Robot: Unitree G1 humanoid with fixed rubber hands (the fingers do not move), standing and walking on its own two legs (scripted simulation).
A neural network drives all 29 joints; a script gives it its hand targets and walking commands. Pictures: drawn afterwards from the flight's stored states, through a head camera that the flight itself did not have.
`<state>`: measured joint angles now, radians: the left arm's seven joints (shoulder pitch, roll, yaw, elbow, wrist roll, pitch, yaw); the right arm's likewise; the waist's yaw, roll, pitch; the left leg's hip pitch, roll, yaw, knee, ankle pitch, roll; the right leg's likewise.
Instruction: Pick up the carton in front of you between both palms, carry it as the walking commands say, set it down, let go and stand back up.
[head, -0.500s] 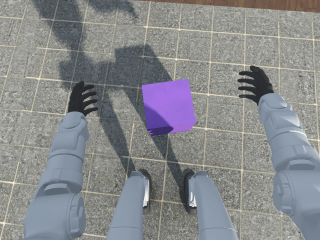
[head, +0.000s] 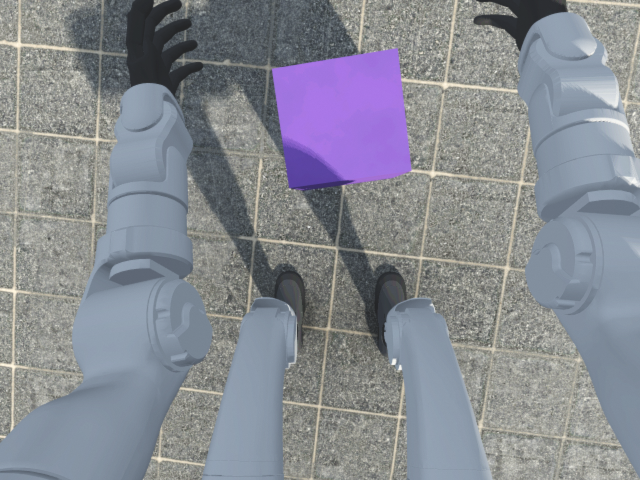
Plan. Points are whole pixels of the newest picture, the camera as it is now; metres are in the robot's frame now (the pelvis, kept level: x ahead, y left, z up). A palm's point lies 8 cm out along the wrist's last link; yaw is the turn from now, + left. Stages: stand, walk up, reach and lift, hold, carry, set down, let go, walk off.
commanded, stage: reach and lift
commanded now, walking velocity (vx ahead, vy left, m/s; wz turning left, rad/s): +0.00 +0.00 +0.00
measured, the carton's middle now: (341, 132) +0.51 +0.00 -0.51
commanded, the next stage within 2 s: none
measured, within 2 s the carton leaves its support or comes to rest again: leaves its support in 1.56 s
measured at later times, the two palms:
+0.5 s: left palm (225, 134) +0.49 +0.19 -0.36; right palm (460, 106) +0.53 -0.19 -0.37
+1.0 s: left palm (244, 138) +0.50 +0.18 -0.44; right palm (436, 111) +0.54 -0.17 -0.44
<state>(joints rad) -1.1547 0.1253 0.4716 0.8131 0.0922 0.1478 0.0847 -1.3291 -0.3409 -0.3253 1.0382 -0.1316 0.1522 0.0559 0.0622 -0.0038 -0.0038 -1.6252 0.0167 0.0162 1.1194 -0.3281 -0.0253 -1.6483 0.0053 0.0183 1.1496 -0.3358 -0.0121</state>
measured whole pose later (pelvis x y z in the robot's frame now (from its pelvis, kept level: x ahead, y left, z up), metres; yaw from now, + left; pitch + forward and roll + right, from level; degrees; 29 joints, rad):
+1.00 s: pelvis -0.04 +0.01 -0.27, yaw +2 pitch +37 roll +3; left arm -1.46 0.26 0.16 1.09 -0.24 0.05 0.18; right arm -1.60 -0.48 0.06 1.22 0.24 0.06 -0.06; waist 0.04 0.03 0.41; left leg -2.24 -0.04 0.00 2.20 -0.60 -0.05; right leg -2.27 0.01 0.05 2.23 -0.60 0.01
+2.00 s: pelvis -0.05 +0.02 -0.19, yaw -2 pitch +43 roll +2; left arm -1.14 -0.03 0.58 0.73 0.22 0.36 0.11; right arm -1.24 -0.13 -0.42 0.89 -0.22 0.36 -0.01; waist 0.02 0.01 -0.09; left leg -2.13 -0.06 -0.04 1.91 -0.52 -0.05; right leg -2.16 0.06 0.07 1.91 -0.49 0.04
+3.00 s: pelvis +0.02 +0.02 +0.06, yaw -3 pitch +22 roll +0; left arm -0.50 -0.14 0.39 0.54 0.22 0.38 0.04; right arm -0.50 0.12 -0.36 0.55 -0.23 0.38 -0.02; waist 0.01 0.01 -0.19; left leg -1.00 -0.04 -0.07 1.03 -0.41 -0.02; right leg -1.01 0.03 0.06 1.02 -0.39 0.02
